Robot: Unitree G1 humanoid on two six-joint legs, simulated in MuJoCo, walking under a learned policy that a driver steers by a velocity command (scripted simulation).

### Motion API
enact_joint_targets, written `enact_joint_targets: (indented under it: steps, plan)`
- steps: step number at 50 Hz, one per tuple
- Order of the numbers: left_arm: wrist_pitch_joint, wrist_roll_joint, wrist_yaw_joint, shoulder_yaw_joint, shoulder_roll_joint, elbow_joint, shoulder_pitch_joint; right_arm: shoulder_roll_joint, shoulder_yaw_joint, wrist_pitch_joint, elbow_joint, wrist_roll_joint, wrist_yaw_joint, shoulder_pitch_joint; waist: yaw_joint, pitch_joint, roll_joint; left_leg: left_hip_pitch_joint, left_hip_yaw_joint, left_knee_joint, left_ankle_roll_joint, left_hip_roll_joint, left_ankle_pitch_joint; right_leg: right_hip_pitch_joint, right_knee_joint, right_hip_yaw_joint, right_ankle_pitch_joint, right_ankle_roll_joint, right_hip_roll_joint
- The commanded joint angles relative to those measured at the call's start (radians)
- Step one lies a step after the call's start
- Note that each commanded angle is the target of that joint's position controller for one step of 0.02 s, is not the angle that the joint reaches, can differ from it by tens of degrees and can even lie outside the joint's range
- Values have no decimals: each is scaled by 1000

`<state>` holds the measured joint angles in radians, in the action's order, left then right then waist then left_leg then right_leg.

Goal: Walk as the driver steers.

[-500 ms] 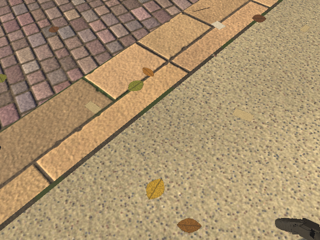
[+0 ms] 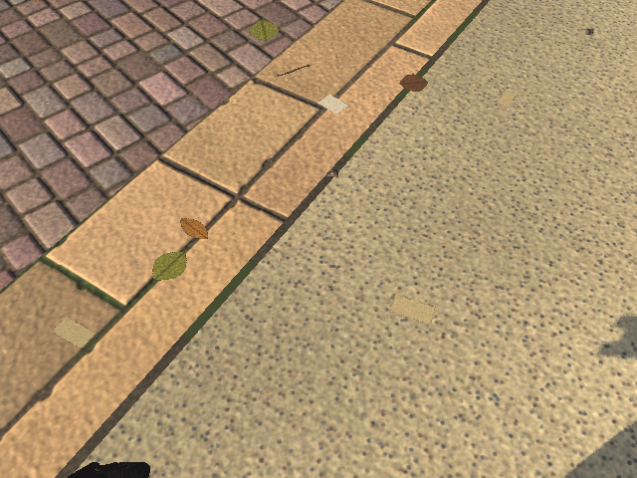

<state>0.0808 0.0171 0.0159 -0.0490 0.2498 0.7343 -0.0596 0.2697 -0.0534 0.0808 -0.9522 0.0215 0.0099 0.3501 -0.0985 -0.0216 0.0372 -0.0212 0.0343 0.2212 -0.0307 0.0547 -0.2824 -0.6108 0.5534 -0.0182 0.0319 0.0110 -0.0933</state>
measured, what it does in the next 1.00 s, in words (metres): walks ahead, turning left: right foot, then left foot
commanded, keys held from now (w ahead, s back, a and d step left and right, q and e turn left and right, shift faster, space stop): w+q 0.64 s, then w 0.08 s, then w+e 0.28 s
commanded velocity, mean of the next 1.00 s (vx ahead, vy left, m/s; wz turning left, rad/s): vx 0.50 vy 0.00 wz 0.30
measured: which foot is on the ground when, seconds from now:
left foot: down 0.00-0.10, up 0.12-0.58, down 0.60-1.00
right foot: up 0.00-0.06, down 0.08-0.62, up 0.64-1.00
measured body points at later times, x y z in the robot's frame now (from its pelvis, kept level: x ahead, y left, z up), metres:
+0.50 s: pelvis +0.27 -0.01 +0.00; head +0.29 +0.00 +0.45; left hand +0.23 +0.27 -0.13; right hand +0.51 -0.21 -0.10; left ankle +0.41 +0.17 -0.70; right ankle +0.19 -0.14 -0.74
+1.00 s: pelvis +0.53 +0.12 +0.00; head +0.55 +0.13 +0.45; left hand +0.59 +0.41 -0.11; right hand +0.69 -0.12 -0.11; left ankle +0.42 +0.15 -0.74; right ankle +0.78 +0.02 -0.68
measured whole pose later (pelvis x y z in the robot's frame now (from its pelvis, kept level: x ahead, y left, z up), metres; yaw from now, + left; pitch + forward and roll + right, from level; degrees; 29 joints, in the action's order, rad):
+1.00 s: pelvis +0.53 +0.12 +0.00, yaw +19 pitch +1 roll +1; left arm 0.07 0.02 0.02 -0.06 0.28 0.81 -0.15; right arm 0.25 -0.05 0.09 -0.83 -0.01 0.01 0.28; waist -0.04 -0.02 0.05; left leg -0.02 0.06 0.19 -0.08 0.09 -0.24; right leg -0.70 0.67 -0.03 0.12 0.00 -0.12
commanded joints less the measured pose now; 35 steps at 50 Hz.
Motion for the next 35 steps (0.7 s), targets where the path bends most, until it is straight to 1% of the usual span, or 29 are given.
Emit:
enact_joint_targets:
  steps: [1,2,3,4,5,6,7,8,9,10,11,12,13,15,16,19,22,24,25,26,27,28,29,30,31,32,33,34,35]
  plan:
    - [27,3,15,-22,93,-103,92,179,-38,-12,22,6,-9,38,36,-42,-108,-15,-174,23,-149,-308,393,29,-61,4,-78,26,32]
    - [31,2,15,-31,115,-92,37,193,-42,-16,26,6,-12,19,75,-13,-122,-14,-176,82,-138,-304,497,118,-80,17,-107,39,54]
    - [34,-2,9,-51,151,-57,-87,189,-39,-19,33,6,-12,-5,146,63,-112,19,-146,219,-115,-261,617,302,-114,38,-90,64,76]
    - [34,-15,-1,-74,209,-17,-266,146,-22,-16,54,-8,-11,-17,221,205,-84,166,-110,449,-80,-205,535,600,-56,-28,-55,111,-5]
    - [25,-40,-11,-98,305,0,-389,40,8,-1,82,-14,-10,66,217,367,123,551,-28,834,-4,-58,144,998,-71,-403,-160,228,-269]
    - [19,-32,-8,-82,252,6,-411,59,9,17,72,7,-5,91,219,456,235,697,-142,1011,1,-19,-305,1036,-205,-688,-273,290,-361]
    - [18,-24,-9,-59,180,1,-347,151,-19,20,82,33,-4,23,217,294,145,780,-168,1091,-5,-80,-257,922,-226,-555,-328,242,-320]
    - [18,-20,-11,-48,147,-5,-281,152,-20,18,99,31,-5,-40,196,184,99,785,-139,1075,-8,-127,-170,781,-251,-408,-292,207,-280]
    - [21,-22,-8,-40,121,-3,-217,137,-23,12,103,20,-9,-70,164,111,53,750,-129,1024,-6,-158,-103,650,-296,-314,-252,188,-240]
    - [28,-25,-4,-31,92,-3,-172,126,-32,-4,97,12,-13,-65,132,60,55,700,-136,979,-7,-184,-50,555,-342,-225,-210,167,-199]
    - [34,-30,-3,-34,96,4,-145,101,-30,-20,96,14,-12,-37,103,47,86,646,-136,965,0,-196,-20,489,-377,-178,-182,172,-196]
    - [42,-28,-1,-36,93,10,-132,77,-27,-33,96,15,-10,-29,92,31,73,631,-133,953,7,-202,-5,454,-401,-129,-131,178,-189]
    - [47,-29,-3,-40,101,19,-128,68,-28,-42,106,13,-10,-39,82,15,63,644,-135,936,13,-204,25,440,-417,-82,-90,180,-186]
    - [50,-34,-12,-47,115,34,-134,65,-31,-52,128,8,-12,-79,79,-5,32,696,-146,873,23,-205,102,451,-431,-7,-30,180,-181]
    - [48,-35,-17,-51,124,43,-147,61,-30,-52,139,5,-8,-101,84,-11,26,713,-146,821,27,-205,153,464,-435,26,-11,178,-178]
    - [40,-32,-29,-59,149,57,-163,44,-23,-43,169,-1,12,-184,108,-29,15,690,-101,632,25,-191,301,485,-443,126,3,156,-155]
    - [27,-20,-36,-68,175,77,-211,33,-13,-40,215,-3,30,-295,151,-64,-5,697,-46,510,10,-178,329,550,-438,175,6,150,-177]
    - [14,-9,-37,-75,188,91,-239,39,-12,-41,245,-1,40,-342,164,-79,-4,722,-27,462,-8,-170,283,627,-409,192,33,141,-199]
    - [6,-3,-37,-78,194,97,-246,45,-14,-42,259,-1,45,-357,163,-81,1,726,-14,446,-20,-163,244,664,-384,199,71,135,-210]
    - [-2,2,-37,-81,203,99,-245,52,-17,-43,271,0,50,-360,155,-76,9,712,5,433,-35,-148,197,692,-349,210,149,126,-218]
    - [-9,5,-39,-85,218,97,-235,66,-24,-44,278,1,53,-346,135,-56,23,664,33,427,-53,-120,146,709,-293,225,307,115,-219]
    - [-17,9,-41,-89,233,93,-224,86,-35,-47,277,2,52,-304,105,-14,44,586,67,431,-74,-81,92,719,-206,238,489,103,-215]
    - [-26,12,-43,-90,243,89,-209,120,-56,-49,257,7,50,-200,42,47,48,447,95,411,-101,-33,71,702,-53,258,620,86,-197]
    - [-31,14,-44,-82,231,84,-201,180,-91,-51,212,10,39,-33,-45,135,24,196,94,347,-139,15,133,604,172,285,588,48,-153]
    - [-21,-21,-45,-58,168,59,-224,286,-125,-61,186,10,15,95,-69,222,-141,-98,-191,331,-207,-157,171,322,506,286,125,-6,-97]
    - [14,-27,-37,-24,60,-1,-275,356,-126,-49,222,8,18,24,51,334,-323,-348,-805,147,-411,-372,-48,-71,829,106,-625,-61,133]
    - [54,16,-21,-36,151,-7,-175,259,-94,-36,233,-2,26,48,-24,362,-172,-359,-836,50,-378,-398,-81,-176,880,-72,-602,-33,91]
    - [68,43,-13,-38,162,-14,-134,196,-78,-24,217,-7,26,29,-15,238,-140,-267,-670,62,-333,-374,-14,-224,840,-56,-523,-5,44]
    - [71,25,-20,-36,153,0,-133,158,-66,-16,224,-3,27,-38,31,147,-52,-107,-534,71,-289,-328,100,-176,744,-50,-440,6,-10]
Keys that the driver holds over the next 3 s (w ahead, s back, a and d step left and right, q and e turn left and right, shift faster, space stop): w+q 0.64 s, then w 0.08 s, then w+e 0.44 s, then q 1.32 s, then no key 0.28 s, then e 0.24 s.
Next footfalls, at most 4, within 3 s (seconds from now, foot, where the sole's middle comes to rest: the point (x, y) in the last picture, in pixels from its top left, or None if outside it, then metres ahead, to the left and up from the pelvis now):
0.08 right None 0.23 -0.14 -0.78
0.60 left None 0.46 0.17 -0.78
1.16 right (259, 324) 0.83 0.08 -0.78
1.66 left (156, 311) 0.89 0.33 -0.78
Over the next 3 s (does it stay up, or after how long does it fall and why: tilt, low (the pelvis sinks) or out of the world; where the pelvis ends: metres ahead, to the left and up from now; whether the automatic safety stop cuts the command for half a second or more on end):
stays up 0.84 0.21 -0.01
